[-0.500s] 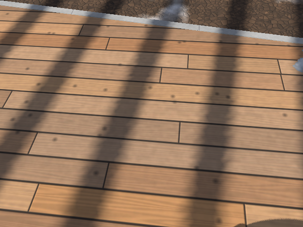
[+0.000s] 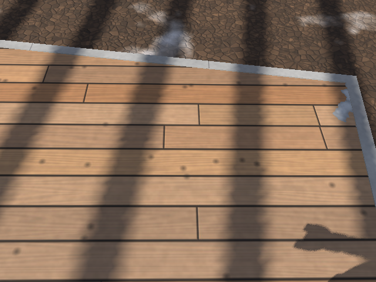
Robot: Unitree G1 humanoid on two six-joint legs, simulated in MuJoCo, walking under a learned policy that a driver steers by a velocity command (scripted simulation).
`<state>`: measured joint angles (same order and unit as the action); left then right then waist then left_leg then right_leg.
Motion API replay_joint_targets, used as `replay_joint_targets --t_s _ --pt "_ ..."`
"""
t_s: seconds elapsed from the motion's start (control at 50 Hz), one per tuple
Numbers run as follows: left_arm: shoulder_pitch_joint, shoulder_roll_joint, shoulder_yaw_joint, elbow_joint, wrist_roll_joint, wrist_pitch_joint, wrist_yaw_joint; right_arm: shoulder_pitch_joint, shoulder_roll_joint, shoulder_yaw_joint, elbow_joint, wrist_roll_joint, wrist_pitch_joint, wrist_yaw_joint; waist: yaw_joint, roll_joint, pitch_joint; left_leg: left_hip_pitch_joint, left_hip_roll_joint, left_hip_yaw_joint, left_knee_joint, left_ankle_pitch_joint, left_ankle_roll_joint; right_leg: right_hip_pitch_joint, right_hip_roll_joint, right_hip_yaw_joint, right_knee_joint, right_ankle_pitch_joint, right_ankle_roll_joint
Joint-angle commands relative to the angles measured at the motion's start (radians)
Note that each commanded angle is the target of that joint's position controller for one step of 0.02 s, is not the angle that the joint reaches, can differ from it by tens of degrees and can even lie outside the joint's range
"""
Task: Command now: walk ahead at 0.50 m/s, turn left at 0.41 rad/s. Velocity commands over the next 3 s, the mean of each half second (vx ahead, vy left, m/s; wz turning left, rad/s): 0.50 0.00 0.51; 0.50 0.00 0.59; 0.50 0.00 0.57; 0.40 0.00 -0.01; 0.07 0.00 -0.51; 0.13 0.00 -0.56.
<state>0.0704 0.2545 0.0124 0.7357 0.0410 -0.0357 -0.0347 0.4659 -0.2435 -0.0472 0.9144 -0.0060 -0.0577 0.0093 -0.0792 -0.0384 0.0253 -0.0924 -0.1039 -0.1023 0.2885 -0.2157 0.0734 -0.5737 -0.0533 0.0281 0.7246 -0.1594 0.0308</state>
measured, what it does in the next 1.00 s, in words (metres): walks ahead, turning left: right foot, then left foot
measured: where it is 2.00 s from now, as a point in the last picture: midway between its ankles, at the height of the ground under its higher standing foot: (58, 190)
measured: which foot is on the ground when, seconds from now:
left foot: down 0.00-0.14, up 0.16-0.64, down 0.66-1.00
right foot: up 0.00-0.12, down 0.14-0.66, up 0.68-1.00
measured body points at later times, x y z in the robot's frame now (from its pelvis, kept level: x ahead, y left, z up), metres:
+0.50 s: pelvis +0.24 -0.02 +0.00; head +0.27 -0.02 +0.45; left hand +0.16 +0.24 -0.13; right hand +0.49 -0.21 -0.11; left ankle +0.33 +0.14 -0.69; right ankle +0.19 -0.12 -0.75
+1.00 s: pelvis +0.48 +0.12 +0.00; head +0.50 +0.15 +0.45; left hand +0.49 +0.43 -0.11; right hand +0.64 -0.11 -0.12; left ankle +0.40 +0.13 -0.75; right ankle +0.70 +0.05 -0.68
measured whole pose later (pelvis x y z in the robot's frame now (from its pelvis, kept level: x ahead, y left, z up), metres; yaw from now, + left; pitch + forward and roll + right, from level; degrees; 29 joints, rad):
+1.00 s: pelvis +0.48 +0.12 +0.00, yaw +35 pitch +1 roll +0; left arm 0.11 0.27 0.04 0.72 0.04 -0.01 -0.02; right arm 0.40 -0.27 -0.07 0.84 0.00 -0.04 0.01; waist -0.06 -0.04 0.04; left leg -0.08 -0.16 -0.10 0.29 -0.22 0.13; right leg -0.67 -0.12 0.04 0.84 -0.11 0.06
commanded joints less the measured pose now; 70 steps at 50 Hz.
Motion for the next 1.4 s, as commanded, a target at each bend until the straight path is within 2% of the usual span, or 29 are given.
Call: replay_joint_targets --t_s 0.02,0.08,0.12,0.14,0.16,0.18,0.22,0.26,0.34,0.52,0.62,0.64,0.66,0.68,0.7,0.72,0.76,0.8,0.84,0.94,1.08,1.16,1.18,1.2,1.22,1.24,1.28,1.32,1.4 --pt "-0.101 0.070 0.009 -0.094 -0.014 -0.017 0.007 0.005 -0.171 -0.043 -0.055 -0.004 -0.012 -0.003 0.017 0.125 0.003 -0.044 0.237 -0.217 -0.050 0.309 0.135 0.064 0.042 -0.032 -0.082 0.062 0.005" --pt "-0.058 0.093 0.016 -0.094 -0.018 -0.029 0.017 -0.020 -0.188 -0.053 -0.065 -0.008 -0.005 -0.009 0.052 0.131 -0.008 -0.066 0.245 -0.260 0.026 0.322 0.098 0.210 0.062 -0.018 -0.173 0.016 -0.018" --pt "0.107 0.134 0.036 -0.044 -0.010 -0.047 0.036 -0.044 -0.184 -0.055 -0.074 -0.001 -0.007 -0.006 0.130 0.072 -0.074 -0.141 0.172 -0.230 0.217 0.345 0.057 0.478 0.058 -0.005 -0.279 0.001 -0.054" --pt "0.253 0.208 0.056 -0.032 0.011 -0.057 0.053 -0.061 -0.136 -0.043 -0.103 0.010 -0.016 -0.001 0.195 -0.041 -0.189 -0.234 0.107 -0.148 0.467 0.198 0.028 0.668 -0.136 0.185 -0.336 -0.169 -0.104" --pt "0.299 0.292 0.076 -0.033 0.021 -0.043 0.061 0.012 -0.053 -0.026 -0.137 0.033 -0.013 -0.005 0.170 -0.237 -0.273 -0.485 -0.025 -0.011 0.709 -0.302 0.001 0.844 -0.376 0.559 -0.449 -0.355 -0.183" --pt "0.268 0.244 0.075 -0.027 0.006 -0.027 0.059 0.029 -0.129 -0.038 -0.119 0.001 0.005 -0.012 0.133 -0.164 -0.207 -0.574 0.042 0.008 0.840 -0.314 0.007 0.747 -0.394 0.679 -0.479 -0.470 -0.224" --pt "0.169 0.106 0.044 -0.040 -0.007 -0.032 0.049 -0.060 -0.115 -0.040 -0.109 -0.017 0.017 0.005 0.101 -0.020 -0.027 -0.563 0.115 0.006 0.855 -0.162 -0.001 0.553 -0.290 0.413 -0.511 -0.295 -0.197" --pt "0.168 0.077 0.036 -0.023 -0.009 -0.047 0.049 -0.087 -0.101 -0.041 -0.112 -0.031 0.036 0.021 0.080 -0.076 0.001 -0.525 0.148 0.028 0.826 -0.114 -0.019 0.483 -0.219 0.223 -0.533 -0.062 -0.165" --pt "0.231 0.092 0.047 0.018 -0.024 -0.075 0.041 -0.182 -0.078 -0.035 -0.154 -0.032 0.057 0.045 0.074 -0.058 -0.011 -0.582 0.159 0.046 0.826 -0.017 -0.037 0.509 -0.210 0.069 -0.548 0.210 -0.177" --pt "0.324 0.129 0.062 0.087 -0.022 -0.064 0.046 -0.485 -0.049 0.001 -0.268 -0.031 0.051 0.081 0.125 -0.045 0.061 -0.529 0.156 0.176 0.420 0.169 -0.014 0.544 -0.199 -0.167 -0.556 0.331 -0.153" --pt "0.368 0.189 0.073 0.124 -0.019 -0.028 0.060 -0.403 -0.092 -0.016 -0.262 -0.044 0.049 0.061 0.071 -0.066 -0.025 -0.315 0.033 0.256 0.309 -0.043 0.084 0.663 -0.220 -0.255 -0.240 0.865 -0.129" --pt "0.363 0.196 0.073 0.122 -0.023 -0.019 0.061 -0.266 -0.114 -0.031 -0.221 -0.050 0.039 0.051 0.010 -0.044 -0.106 -0.136 -0.001 0.248 0.245 -0.025 0.114 0.606 -0.211 -0.275 -0.044 0.836 -0.117" --pt "0.357 0.184 0.067 0.098 -0.019 -0.017 0.060 -0.091 -0.179 -0.058 -0.168 -0.059 0.035 0.033 -0.064 0.031 -0.211 0.128 0.084 0.101 0.200 -0.086 0.160 0.414 -0.187 -0.282 0.238 0.575 -0.086" --pt "0.397 0.054 0.039 0.020 -0.022 -0.023 0.035 -0.103 -0.299 -0.086 -0.184 -0.045 0.039 0.017 0.010 0.287 -0.304 0.460 0.411 -0.421 0.161 -0.125 0.295 -0.051 -0.018 -0.255 0.592 -0.355 -0.022" --pt "0.268 0.148 0.059 -0.011 -0.014 -0.031 0.033 -0.045 -0.297 -0.088 -0.206 -0.017 0.053 0.007 -0.063 0.148 -0.352 0.458 0.460 -0.659 0.026 -0.089 0.330 -0.167 0.047 -0.045 0.706 -0.384 -0.017" --pt "0.185 0.143 0.057 -0.038 -0.026 -0.041 0.029 -0.091 -0.271 -0.082 -0.179 -0.011 0.056 -0.003 -0.039 0.098 -0.192 0.355 0.423 -0.471 0.009 0.014 0.300 -0.231 -0.014 -0.004 0.671 -0.258 -0.029" --pt "0.212 0.124 0.050 -0.015 -0.020 -0.046 0.032 -0.186 -0.185 -0.058 -0.176 -0.003 0.043 -0.008 0.056 0.038 -0.042 0.089 0.324 -0.283 -0.018 0.254 0.229 -0.106 -0.071 -0.007 0.495 -0.170 -0.028" --pt "0.268 0.115 0.049 0.000 0.007 -0.009 0.029 -0.227 -0.150 -0.044 -0.184 0.004 0.026 -0.005 0.111 0.053 -0.047 -0.029 0.262 -0.200 -0.040 0.363 0.215 0.009 -0.078 -0.004 0.431 -0.175 -0.006" --pt "0.253 0.095 0.047 -0.009 0.011 0.013 0.022 -0.200 -0.163 -0.048 -0.171 0.007 0.009 0.001 0.118 0.052 -0.044 -0.070 0.231 -0.174 -0.060 0.378 0.219 0.010 -0.069 -0.019 0.376 -0.147 0.011" --pt "0.042 0.086 0.043 -0.076 0.005 0.019 0.018 -0.089 -0.178 -0.054 -0.140 0.004 0.004 0.001 0.051 0.077 0.021 -0.046 0.202 -0.203 -0.098 0.269 0.184 -0.111 -0.055 -0.022 0.161 0.051 0.032" --pt "-0.158 0.088 0.029 -0.150 -0.010 -0.003 0.007 0.029 -0.194 -0.058 -0.114 -0.008 0.007 -0.017 -0.020 0.099 0.025 0.104 0.220 -0.264 0.005 0.443 0.158 -0.104 0.018 -0.015 -0.069 0.112 0.007" --pt "0.031 0.142 0.047 -0.105 -0.016 -0.020 0.026 -0.060 -0.229 -0.065 -0.136 -0.011 0.003 -0.022 0.088 0.118 -0.034 0.015 0.199 -0.283 0.165 0.626 0.084 0.272 0.087 -0.021 -0.199 -0.003 -0.048" --pt "0.167 0.171 0.060 -0.070 -0.011 -0.032 0.039 -0.077 -0.224 -0.062 -0.136 -0.003 -0.004 -0.012 0.161 0.068 -0.107 -0.045 0.137 -0.234 0.347 0.624 0.057 0.474 0.062 -0.007 -0.262 0.021 -0.075" --pt "0.327 0.242 0.076 -0.063 0.011 -0.040 0.059 -0.069 -0.154 -0.043 -0.163 0.008 -0.013 -0.003 0.217 -0.030 -0.256 -0.168 0.076 -0.165 0.621 0.363 0.034 0.711 -0.155 0.206 -0.297 -0.194 -0.123" --pt "0.319 0.320 0.092 -0.069 0.023 -0.029 0.062 0.051 -0.074 -0.027 -0.189 0.032 -0.007 -0.007 0.140 -0.261 -0.357 -0.459 -0.079 -0.051 0.873 -0.352 0.001 0.906 -0.414 0.667 -0.407 -0.262 -0.236" --pt "0.260 0.243 0.085 -0.072 0.004 -0.016 0.056 0.027 -0.164 -0.035 -0.159 -0.009 0.008 -0.017 0.118 -0.126 -0.257 -0.549 0.020 -0.043 0.963 -0.293 0.009 0.785 -0.387 0.729 -0.440 -0.389 -0.243" --pt "0.161 0.112 0.052 -0.072 -0.005 -0.018 0.048 -0.085 -0.158 -0.038 -0.160 -0.018 0.018 0.000 0.096 0.009 -0.051 -0.519 0.091 -0.013 0.916 -0.138 -0.001 0.547 -0.286 0.416 -0.482 -0.233 -0.200" --pt "0.174 0.096 0.046 -0.044 -0.010 -0.031 0.048 -0.094 -0.135 -0.035 -0.159 -0.031 0.039 0.020 0.076 -0.063 -0.013 -0.473 0.126 0.010 0.874 -0.111 -0.015 0.456 -0.217 0.226 -0.512 -0.042 -0.168" --pt "0.223 0.109 0.055 -0.004 -0.026 -0.065 0.033 -0.179 -0.105 -0.026 -0.196 -0.032 0.060 0.045 0.071 -0.063 -0.004 -0.540 0.145 0.028 0.850 -0.030 -0.026 0.464 -0.217 0.074 -0.550 0.174 -0.183"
